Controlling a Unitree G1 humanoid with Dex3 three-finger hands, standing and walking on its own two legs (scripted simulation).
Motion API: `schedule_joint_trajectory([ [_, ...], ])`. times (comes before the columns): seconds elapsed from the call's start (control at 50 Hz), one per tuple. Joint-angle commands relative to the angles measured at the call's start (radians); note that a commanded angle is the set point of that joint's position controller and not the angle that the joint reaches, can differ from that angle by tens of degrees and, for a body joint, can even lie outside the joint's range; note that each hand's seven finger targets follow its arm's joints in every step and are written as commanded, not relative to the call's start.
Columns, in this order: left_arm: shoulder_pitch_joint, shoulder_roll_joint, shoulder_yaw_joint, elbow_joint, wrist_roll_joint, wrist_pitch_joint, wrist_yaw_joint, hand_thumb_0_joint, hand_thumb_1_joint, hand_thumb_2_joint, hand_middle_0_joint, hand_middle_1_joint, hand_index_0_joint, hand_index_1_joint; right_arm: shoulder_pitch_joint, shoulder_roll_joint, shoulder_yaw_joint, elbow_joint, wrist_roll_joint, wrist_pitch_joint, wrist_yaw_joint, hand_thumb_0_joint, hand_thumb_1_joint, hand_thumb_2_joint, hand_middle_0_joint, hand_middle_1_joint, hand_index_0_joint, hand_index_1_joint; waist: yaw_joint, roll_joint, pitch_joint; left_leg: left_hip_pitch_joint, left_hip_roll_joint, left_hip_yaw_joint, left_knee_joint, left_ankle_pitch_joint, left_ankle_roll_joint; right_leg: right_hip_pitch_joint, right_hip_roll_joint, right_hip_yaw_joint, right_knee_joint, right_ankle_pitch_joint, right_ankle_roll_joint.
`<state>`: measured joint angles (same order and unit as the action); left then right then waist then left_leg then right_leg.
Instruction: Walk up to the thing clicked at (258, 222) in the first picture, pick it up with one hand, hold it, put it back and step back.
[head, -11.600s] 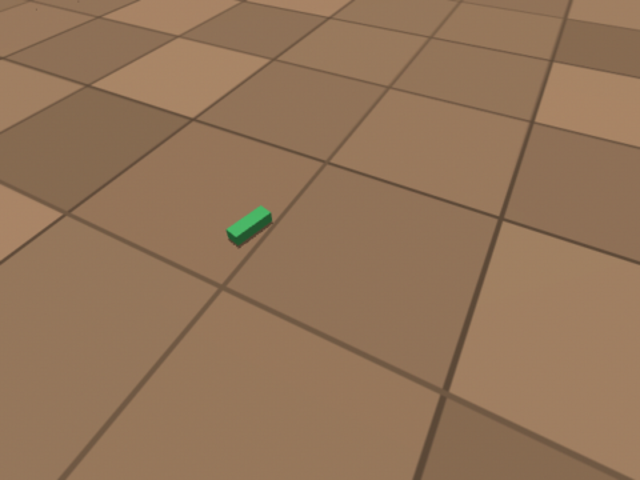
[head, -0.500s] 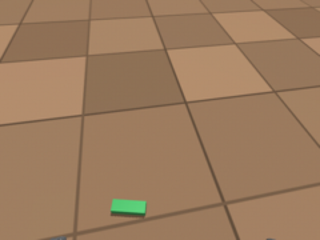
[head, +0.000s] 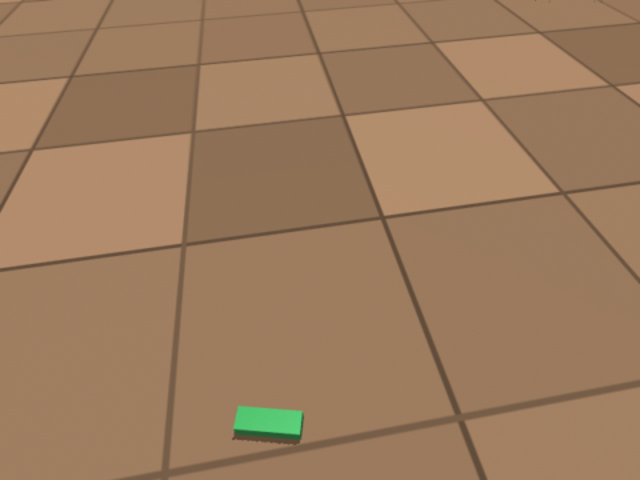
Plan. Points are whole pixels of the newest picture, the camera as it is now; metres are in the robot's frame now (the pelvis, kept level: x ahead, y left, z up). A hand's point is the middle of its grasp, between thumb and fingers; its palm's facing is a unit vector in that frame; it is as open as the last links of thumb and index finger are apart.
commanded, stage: walk up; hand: left
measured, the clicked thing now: (269, 422) +0.42 +0.20 -0.75
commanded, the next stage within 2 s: none
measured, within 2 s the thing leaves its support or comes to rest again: neither
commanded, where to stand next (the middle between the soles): +0.05 +0.01 m, yaw -2 degrees
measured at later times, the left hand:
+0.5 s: hand out of the picture +0.11 +0.25 -0.15, palm faces +0.01 -0.95 -0.33, open 7.4 cm
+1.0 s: hand out of the picture +0.08 +0.30 -0.18, palm faces -0.02 -0.93 -0.36, open 7.4 cm
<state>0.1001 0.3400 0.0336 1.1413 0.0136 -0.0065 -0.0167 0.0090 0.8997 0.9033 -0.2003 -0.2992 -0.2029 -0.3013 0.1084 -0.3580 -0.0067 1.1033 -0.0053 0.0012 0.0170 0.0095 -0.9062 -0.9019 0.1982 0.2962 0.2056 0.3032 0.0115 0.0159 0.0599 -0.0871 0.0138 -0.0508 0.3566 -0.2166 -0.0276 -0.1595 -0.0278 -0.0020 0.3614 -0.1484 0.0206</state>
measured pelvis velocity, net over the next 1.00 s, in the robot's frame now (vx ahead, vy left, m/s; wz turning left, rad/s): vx -0.05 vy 0.04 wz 0.02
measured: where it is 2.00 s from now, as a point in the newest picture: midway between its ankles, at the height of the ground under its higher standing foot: outside the picture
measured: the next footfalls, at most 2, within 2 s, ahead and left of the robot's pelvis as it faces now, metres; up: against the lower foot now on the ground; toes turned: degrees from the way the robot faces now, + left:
right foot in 1.52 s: +0.07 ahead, -0.13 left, +0.00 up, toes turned -4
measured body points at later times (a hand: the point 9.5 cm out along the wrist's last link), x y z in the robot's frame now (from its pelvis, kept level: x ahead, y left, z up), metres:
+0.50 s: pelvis +0.01 +0.00 +0.00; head +0.01 +0.00 +0.45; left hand +0.10 +0.30 -0.13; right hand +0.08 -0.30 -0.13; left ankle -0.01 +0.14 -0.75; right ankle +0.03 -0.13 -0.75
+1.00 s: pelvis -0.05 +0.04 -0.03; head +0.01 +0.05 +0.42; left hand +0.08 +0.35 -0.16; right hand +0.03 -0.30 -0.14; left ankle -0.06 +0.14 -0.75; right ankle +0.03 -0.13 -0.75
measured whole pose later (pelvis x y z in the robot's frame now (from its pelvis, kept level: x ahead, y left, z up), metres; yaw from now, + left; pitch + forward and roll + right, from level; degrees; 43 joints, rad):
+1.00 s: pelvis -0.05 +0.04 -0.03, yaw +1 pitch -2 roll +0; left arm 0.00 0.38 0.06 0.99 0.03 0.05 0.01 0.01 0.90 0.90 -0.20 -0.30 -0.20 -0.30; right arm 0.11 -0.41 -0.07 0.99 -0.01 0.04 0.02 0.01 -0.91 -0.90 0.20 0.30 0.20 0.30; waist -0.02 -0.03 0.17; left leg -0.27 -0.03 -0.02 0.67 -0.39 0.03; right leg -0.40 -0.09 0.01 0.62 -0.20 0.04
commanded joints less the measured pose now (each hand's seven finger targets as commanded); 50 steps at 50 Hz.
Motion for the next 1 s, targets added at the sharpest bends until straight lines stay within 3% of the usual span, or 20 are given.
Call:
schedule_joint_trajectory([
  [0.0, -0.069, 0.224, 0.038, -0.072, -0.003, -0.026, 0.013, 0.000, 0.900, 0.900, -0.200, -0.300, -0.200, -0.300, -0.048, -0.193, -0.041, -0.056, -0.005, -0.028, -0.016, 0.000, -0.900, -0.900, 0.200, 0.300, 0.200, 0.300, -0.003, -0.040, -0.066, -0.056, 0.078, -0.053, -0.073, 0.016, 0.045, 0.038, -0.099, 0.106, -0.096, -0.054, -0.045],
  [0.28, -0.064, 0.211, 0.037, -0.061, -0.006, -0.020, 0.018, 0.000, 0.900, 0.900, -0.200, -0.300, -0.200, -0.300, -0.022, -0.202, -0.042, -0.038, -0.001, -0.030, -0.025, 0.000, -0.900, -0.900, 0.200, 0.300, 0.200, 0.300, -0.009, -0.021, -0.087, -0.046, 0.096, -0.051, -0.068, 0.133, 0.050, 0.074, -0.092, 0.080, -0.051, 0.109, -0.045],
  [0.66, -0.081, 0.209, 0.031, -0.065, -0.004, -0.018, 0.018, 0.000, 0.900, 0.900, -0.200, -0.300, -0.200, -0.300, -0.036, -0.201, -0.042, -0.046, -0.003, -0.029, -0.025, 0.000, -0.900, -0.900, 0.200, 0.300, 0.200, 0.300, -0.009, -0.017, -0.079, -0.043, 0.096, -0.045, -0.087, 0.129, 0.048, 0.077, -0.090, 0.084, -0.050, 0.115, -0.038],
  [0.68, -0.088, 0.267, 0.060, -0.080, -0.019, 0.000, 0.025, 0.000, 0.900, 0.900, -0.200, -0.300, -0.200, -0.300, -0.060, -0.247, -0.058, -0.047, 0.003, -0.011, -0.028, 0.000, -0.900, -0.900, 0.200, 0.300, 0.200, 0.300, 0.002, -0.037, 0.034, -0.107, 0.086, -0.048, 0.018, 0.338, 0.049, -0.005, -0.095, 0.091, 0.031, 0.347, -0.044],
  [0.7, -0.069, 0.268, 0.065, -0.092, -0.025, 0.007, 0.030, 0.000, 0.900, 0.900, -0.200, -0.300, -0.200, -0.300, -0.047, -0.233, -0.059, -0.064, 0.013, -0.005, -0.031, 0.000, -0.900, -0.900, 0.200, 0.300, 0.200, 0.300, -0.003, -0.041, -0.006, -0.094, 0.081, -0.031, 0.066, 0.399, 0.046, 0.013, -0.102, 0.076, 0.052, 0.422, -0.061],
  [0.72, -0.071, 0.266, 0.063, -0.104, -0.024, 0.010, 0.032, 0.000, 0.900, 0.900, -0.200, -0.300, -0.200, -0.300, -0.032, -0.231, -0.062, -0.069, 0.015, -0.001, -0.031, 0.000, -0.900, -0.900, 0.200, 0.300, 0.200, 0.300, -0.007, -0.055, -0.029, -0.094, 0.068, -0.017, 0.089, 0.384, 0.046, 0.025, -0.110, 0.078, 0.060, 0.448, -0.070],
  [0.76, -0.058, 0.280, 0.073, -0.125, -0.023, 0.015, 0.035, 0.000, 0.900, 0.900, -0.200, -0.300, -0.200, -0.300, -0.020, -0.222, -0.068, -0.084, 0.019, 0.005, -0.033, 0.000, -0.900, -0.900, 0.200, 0.300, 0.200, 0.300, -0.004, -0.083, -0.128, -0.054, 0.035, 0.007, 0.204, 0.358, 0.048, 0.036, -0.154, 0.105, 0.070, 0.510, -0.125],
  [0.78, -0.073, 0.284, 0.075, -0.143, -0.020, 0.020, 0.035, 0.000, 0.900, 0.900, -0.200, -0.300, -0.200, -0.300, -0.006, -0.220, -0.073, -0.095, 0.016, 0.011, -0.033, 0.000, -0.900, -0.900, 0.200, 0.300, 0.200, 0.300, -0.013, -0.109, -0.155, -0.075, 0.008, 0.025, 0.258, 0.283, 0.044, 0.035, -0.186, 0.132, 0.058, 0.501, -0.149],
  [0.8, -0.099, 0.298, 0.078, -0.165, -0.015, 0.025, 0.036, 0.000, 0.900, 0.900, -0.200, -0.300, -0.200, -0.300, 0.009, -0.214, -0.076, -0.104, 0.014, 0.019, -0.032, 0.000, -0.900, -0.900, 0.200, 0.300, 0.200, 0.300, -0.013, -0.157, -0.168, -0.085, -0.028, 0.048, 0.350, 0.107, 0.039, 0.009, -0.240, 0.185, 0.042, 0.482, -0.187],
  [0.82, -0.121, 0.301, 0.077, -0.185, -0.005, 0.028, 0.038, 0.000, 0.900, 0.900, -0.200, -0.300, -0.200, -0.300, 0.026, -0.206, -0.079, -0.110, 0.009, 0.030, -0.032, 0.000, -0.900, -0.900, 0.200, 0.300, 0.200, 0.300, -0.016, -0.205, -0.163, -0.115, -0.059, 0.048, 0.443, -0.166, 0.045, -0.020, -0.295, 0.237, 0.031, 0.468, -0.232],
  [0.84, -0.132, 0.308, 0.080, -0.207, 0.008, 0.031, 0.039, 0.000, 0.900, 0.900, -0.200, -0.300, -0.200, -0.300, 0.057, -0.209, -0.084, -0.119, 0.001, 0.040, -0.029, 0.000, -0.900, -0.900, 0.200, 0.300, 0.200, 0.300, -0.014, -0.234, -0.160, -0.140, -0.058, 0.026, 0.544, -0.328, 0.053, -0.055, -0.339, 0.274, 0.024, 0.426, -0.268],
  [0.86, -0.135, 0.306, 0.082, -0.220, 0.015, 0.035, 0.038, 0.000, 0.900, 0.900, -0.200, -0.300, -0.200, -0.300, 0.078, -0.205, -0.086, -0.126, -0.004, 0.047, -0.024, 0.000, -0.900, -0.900, 0.200, 0.300, 0.200, 0.300, -0.016, -0.219, -0.143, -0.125, -0.035, -0.002, 0.552, -0.368, 0.058, -0.119, -0.338, 0.257, 0.036, 0.369, -0.273],
  [0.9, -0.186, 0.309, 0.080, -0.250, 0.020, 0.035, 0.042, 0.000, 0.900, 0.900, -0.200, -0.300, -0.200, -0.300, 0.127, -0.209, -0.099, -0.134, -0.006, 0.048, -0.011, 0.000, -0.900, -0.900, 0.200, 0.300, 0.200, 0.300, -0.053, -0.234, -0.143, -0.097, -0.002, -0.035, 0.471, -0.324, 0.076, -0.163, -0.312, 0.224, 0.083, 0.275, -0.230],
  [0.94, -0.188, 0.287, 0.070, -0.251, 0.017, 0.037, 0.040, 0.000, 0.900, 0.900, -0.200, -0.300, -0.200, -0.300, 0.148, -0.200, -0.108, -0.125, -0.015, 0.034, -0.007, 0.000, -0.900, -0.900, 0.200, 0.300, 0.200, 0.300, -0.075, -0.180, -0.153, -0.068, -0.007, 0.021, 0.206, -0.130, 0.066, -0.148, -0.217, 0.156, 0.175, 0.111, -0.157],
  [0.96, -0.161, 0.244, 0.056, -0.256, 0.009, 0.042, 0.037, 0.000, 0.900, 0.900, -0.200, -0.300, -0.200, -0.300, 0.139, -0.228, -0.117, -0.126, -0.032, 0.022, -0.010, 0.000, -0.900, -0.900, 0.200, 0.300, 0.200, 0.300, -0.070, -0.044, -0.135, -0.050, 0.058, -0.100, 0.027, -0.091, 0.069, -0.201, -0.113, 0.130, 0.293, -0.051, -0.109],
  [0.98, -0.141, 0.180, 0.038, -0.267, 0.002, 0.045, 0.035, 0.000, 0.900, 0.900, -0.200, -0.300, -0.200, -0.300, 0.109, -0.282, -0.126, -0.135, -0.048, 0.006, -0.016, 0.000, -0.900, -0.900, 0.200, 0.300, 0.200, 0.300, -0.053, 0.183, -0.109, -0.016, 0.205, -0.355, -0.102, 0.017, 0.098, -0.326, 0.064, 0.066, 0.464, -0.313, -0.058],
])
